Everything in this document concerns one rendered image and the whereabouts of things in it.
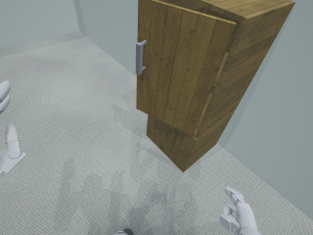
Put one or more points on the robot left hand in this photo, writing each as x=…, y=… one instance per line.
x=9, y=159

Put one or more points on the robot right hand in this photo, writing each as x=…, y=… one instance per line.
x=237, y=218

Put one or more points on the handle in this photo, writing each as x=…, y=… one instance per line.
x=139, y=57

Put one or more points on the cupboard door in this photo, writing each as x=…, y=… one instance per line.
x=182, y=56

